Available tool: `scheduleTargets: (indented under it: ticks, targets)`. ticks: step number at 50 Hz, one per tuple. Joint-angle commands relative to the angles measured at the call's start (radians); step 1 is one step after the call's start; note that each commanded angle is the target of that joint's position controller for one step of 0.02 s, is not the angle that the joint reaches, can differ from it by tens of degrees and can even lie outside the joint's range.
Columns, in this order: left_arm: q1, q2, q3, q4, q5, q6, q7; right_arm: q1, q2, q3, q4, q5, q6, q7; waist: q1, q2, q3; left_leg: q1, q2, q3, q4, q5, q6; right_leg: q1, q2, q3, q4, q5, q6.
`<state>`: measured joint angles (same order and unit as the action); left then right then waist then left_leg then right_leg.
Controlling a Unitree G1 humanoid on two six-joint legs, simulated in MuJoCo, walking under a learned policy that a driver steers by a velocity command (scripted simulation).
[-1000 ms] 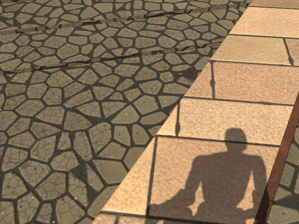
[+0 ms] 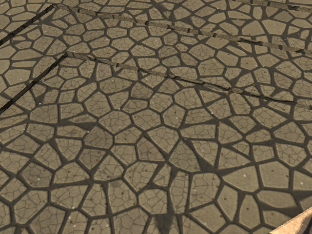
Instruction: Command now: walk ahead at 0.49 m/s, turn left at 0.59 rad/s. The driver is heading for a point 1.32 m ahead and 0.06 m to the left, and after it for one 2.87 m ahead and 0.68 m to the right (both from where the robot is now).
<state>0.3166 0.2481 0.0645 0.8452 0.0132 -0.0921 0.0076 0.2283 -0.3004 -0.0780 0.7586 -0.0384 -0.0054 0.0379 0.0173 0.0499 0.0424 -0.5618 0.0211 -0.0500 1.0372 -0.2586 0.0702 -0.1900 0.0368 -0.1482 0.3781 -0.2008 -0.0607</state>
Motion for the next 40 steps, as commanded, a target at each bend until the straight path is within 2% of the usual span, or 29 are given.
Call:
scheduleTargets:
  ticks: [1, 3, 4, 7, 8, 11, 12, 14, 15, 16, 17, 18, 20, 22, 23, 24, 25, 26, 27, 28, 29, 30, 31, 32, 33, 35, 36, 38, 40]
  targets:
    - [-0.003, 0.107, 0.019, -0.044, -0.002, -0.017, 0.003, -0.023, 0.018, 0.019, -0.082, -0.009, 0.005, 0.024, -0.027, -0.13, -0.031, 0.01, 0.02, 0.027, -0.058, 0.136, -0.002, -0.007, -0.272, 0.128, -0.168, 0.431, -0.11]
    - [-0.012, 0.118, 0.019, -0.063, 0.006, -0.016, -0.001, -0.03, 0.006, 0.018, -0.084, -0.002, 0.0, 0.034, -0.031, -0.122, -0.075, 0.063, 0.001, 0.073, -0.038, 0.247, 0.004, -0.017, -0.258, 0.055, -0.102, 0.448, -0.103]
    - [0.029, 0.124, 0.019, -0.053, 0.014, -0.019, 0.0, -0.026, -0.015, 0.01, -0.08, -0.014, 0.005, 0.034, -0.02, -0.129, -0.081, 0.019, 0.018, 0.05, 0.039, 0.299, 0.022, 0.039, -0.303, 0.077, -0.059, 0.494, -0.112]
    - [0.108, 0.125, 0.016, -0.035, 0.012, -0.01, 0.003, -0.117, -0.031, 0.003, -0.118, -0.023, 0.016, 0.026, 0.016, -0.114, -0.023, -0.093, 0.023, 0.048, 0.034, 0.245, 0.044, 0.124, -0.335, 0.064, 0.009, 0.486, -0.103]
    - [0.166, 0.113, 0.012, -0.021, 0.012, -0.01, 0.002, -0.168, -0.034, -0.002, -0.132, -0.014, 0.016, 0.023, 0.052, -0.13, 0.003, -0.18, 0.019, 0.037, -0.019, 0.326, 0.048, 0.199, -0.312, 0.077, 0.015, 0.389, -0.101]
    - [0.226, 0.131, 0.014, -0.002, 0.025, -0.004, 0.01, -0.268, -0.029, -0.003, -0.173, -0.022, 0.009, 0.021, 0.095, -0.142, 0.072, -0.258, 0.008, 0.042, -0.103, 0.195, 0.042, 0.279, -0.357, 0.115, 0.047, 0.34, -0.109]
    - [0.315, 0.128, 0.017, 0.038, 0.033, -0.013, 0.029, -0.321, -0.034, -0.015, -0.185, -0.019, 0.002, 0.02, 0.134, -0.155, 0.093, -0.438, 0.038, -0.123, -0.091, 0.286, 0.046, 0.441, -0.416, 0.214, 0.1, 0.247, -0.112]
    - [0.332, 0.148, 0.023, 0.053, 0.051, -0.02, 0.041, -0.351, -0.056, -0.028, -0.189, -0.011, -0.018, 0.015, 0.15, -0.114, 0.127, -0.617, 0.033, -0.19, -0.136, 0.2, 0.043, 0.565, -0.481, 0.268, 0.121, 0.242, -0.12]
    - [0.291, 0.132, 0.019, 0.039, 0.049, -0.018, 0.043, -0.387, -0.033, -0.018, -0.195, 0.003, -0.031, 0.024, 0.157, -0.037, 0.137, -0.512, 0.028, -0.119, -0.347, 0.329, 0.02, 0.463, -0.41, 0.178, 0.122, 0.135, -0.097]
    - [0.253, 0.1, 0.008, 0.047, 0.045, -0.017, 0.053, -0.417, 0.009, 0.001, -0.193, -0.001, -0.04, 0.044, 0.142, -0.037, 0.152, -0.316, 0.035, -0.046, -0.482, 0.541, 0.007, 0.291, -0.366, 0.113, 0.135, 0.05, -0.067]
    - [0.231, 0.065, -0.01, 0.053, 0.026, -0.009, 0.054, -0.416, 0.066, 0.022, -0.176, -0.003, -0.041, 0.067, 0.146, -0.033, 0.114, -0.05, 0.024, 0.032, -0.562, 0.677, -0.002, 0.101, -0.308, 0.043, 0.132, -0.065, -0.042]
    - [0.219, 0.066, -0.012, 0.057, 0.013, -0.005, 0.056, -0.374, 0.084, 0.028, -0.145, 0.001, -0.034, 0.082, 0.135, -0.042, 0.109, 0.112, 0.027, 0.049, -0.571, 0.763, -0.003, -0.013, -0.305, 0.024, 0.145, -0.113, -0.042]
    - [0.19, 0.103, -0.006, 0.054, 0.016, 0.001, 0.055, -0.24, 0.048, 0.019, -0.061, -0.001, -0.022, 0.071, 0.086, -0.023, 0.108, 0.191, 0.047, 0.045, -0.611, 0.753, 0.005, -0.009, -0.309, 0.014, 0.266, -0.084, -0.041]
    - [0.208, 0.13, 0.001, 0.075, 0.02, 0.027, 0.054, 0.005, -0.019, -0.001, 0.072, -0.022, -0.035, 0.022, -0.018, 0.014, -0.012, 0.398, 0.024, 0.1, -0.701, 0.73, 0.023, 0.057, -0.271, -0.017, 0.642, 0.092, -0.036]
    - [0.218, 0.139, 0.005, 0.092, 0.003, 0.044, 0.054, 0.208, -0.069, -0.021, 0.165, -0.035, -0.036, 0.002, -0.114, 0.027, -0.129, 0.696, 0.004, 0.168, -0.696, 0.753, 0.014, -0.054, -0.215, -0.06, 0.963, 0.075, -0.022]
    - [0.333, 0.065, 0.013, 0.137, -0.026, 0.053, 0.048, 0.291, -0.147, -0.04, 0.21, -0.049, -0.037, -0.005, -0.106, 0.223, -0.218, 1.001, 0.127, 0.06, -0.501, 0.982, 0.058, -0.378, -0.072, -0.046, 1.496, -0.698, 0.023]
    - [0.37, 0.049, 0.004, 0.094, -0.07, 0.029, 0.045, 0.37, -0.237, -0.052, 0.18, -0.008, -0.044, 0.002, -0.122, 0.255, -0.451, 1.28, 0.345, -0.157, -0.187, 1.395, 0.172, -0.655, -0.053, 0.199, 1.782, -0.803, 0.022]
    - [0.265, 0.07, 0.005, 0.067, -0.073, 0.009, 0.042, 0.387, -0.201, -0.05, 0.159, 0.01, -0.037, -0.004, -0.186, 0.082, -0.499, 1.219, 0.402, -0.242, -0.305, 1.149, 0.201, -0.757, -0.069, 0.261, 1.734, -0.66, 0.011]
    - [0.214, 0.069, -0.001, 0.035, -0.055, 0.012, 0.04, 0.298, -0.179, -0.039, 0.155, 0.001, -0.028, -0.018, -0.128, 0.011, -0.428, 1.09, 0.438, -0.329, -0.49, 0.705, 0.235, -0.854, -0.092, 0.176, 1.659, -0.501, 0.022]
    - [0.106, 0.056, -0.009, 0.024, -0.011, 0.028, 0.035, 0.191, -0.125, -0.022, 0.147, 0.007, -0.023, -0.041, -0.085, -0.007, -0.3, 0.864, 0.395, -0.396, -0.648, 0.295, 0.227, -0.852, -0.122, 0.106, 1.568, -0.373, 0.024]
    - [0.088, 0.034, -0.018, 0.025, 0.031, 0.05, 0.025, 0.198, -0.087, -0.011, 0.163, 0.015, -0.033, -0.053, -0.067, 0.016, -0.219, 0.673, 0.417, -0.445, -0.682, 0.231, 0.281, -0.792, -0.136, 0.127, 1.58, -0.391, 0.025]
    - [0.087, 0.018, -0.022, 0.03, 0.063, 0.071, 0.017, 0.168, -0.046, 0.004, 0.169, 0.025, -0.049, -0.048, -0.028, -0.029, -0.133, 0.476, 0.418, -0.451, -0.684, 0.231, 0.289, -0.73, -0.158, 0.17, 1.546, -0.396, 0.012]
    - [0.073, -0.003, -0.029, 0.022, 0.058, 0.087, 0.009, 0.156, -0.044, 0.011, 0.171, 0.018, -0.066, -0.037, 0.007, -0.052, -0.07, 0.331, 0.394, -0.397, -0.711, 0.129, 0.273, -0.688, -0.17, 0.187, 1.428, -0.351, 0.001]
    - [-0.018, -0.006, -0.029, -0.017, 0.036, 0.086, 0.001, 0.099, -0.014, 0.023, 0.185, 0.015, -0.084, -0.032, 0.039, -0.043, 0.035, 0.209, 0.319, -0.324, -0.767, 0.053, 0.213, -0.697, -0.189, 0.213, 1.213, -0.155, 0.011]
    - [-0.08, 0.001, -0.029, -0.05, 0.029, 0.077, -0.007, 0.039, -0.029, 0.027, 0.18, 0.017, -0.097, -0.036, 0.079, -0.016, 0.093, 0.092, 0.266, -0.265, -0.827, 0.119, 0.181, -0.618, -0.2, 0.223, 0.971, -0.034, 0.037]
    - [-0.055, -0.015, -0.04, -0.027, 0.034, 0.066, -0.027, 0.034, -0.036, 0.025, 0.188, 0.023, -0.104, -0.035, 0.089, 0.03, 0.033, 0.018, 0.159, -0.096, -0.84, 0.277, 0.158, -0.344, -0.177, 0.168, 0.64, 0.203, 0.053]
    - [-0.036, -0.018, -0.043, -0.006, 0.021, 0.063, -0.034, 0.043, -0.025, 0.026, 0.187, 0.031, -0.107, -0.032, 0.08, 0.049, 0.007, 0.049, 0.15, -0.034, -0.837, 0.361, 0.147, -0.265, -0.16, 0.154, 0.54, 0.263, 0.048]
    - [-0.119, -0.009, -0.044, -0.021, -0.003, 0.065, -0.043, 0.103, -0.035, 0.022, 0.202, 0.046, -0.109, -0.026, 0.041, 0.044, -0.001, 0.181, 0.176, -0.019, -0.88, 0.355, 0.132, -0.234, -0.14, 0.131, 0.424, 0.3, 0.024]
    - [-0.243, 0.0, -0.045, -0.056, 0.0, 0.065, -0.047, 0.201, -0.032, 0.023, 0.234, 0.038, -0.094, -0.028, -0.022, 0.003, 0.054, 0.347, 0.2, -0.012, -0.893, 0.28, 0.125, -0.318, -0.127, 0.107, 0.331, 0.242, -0.01]
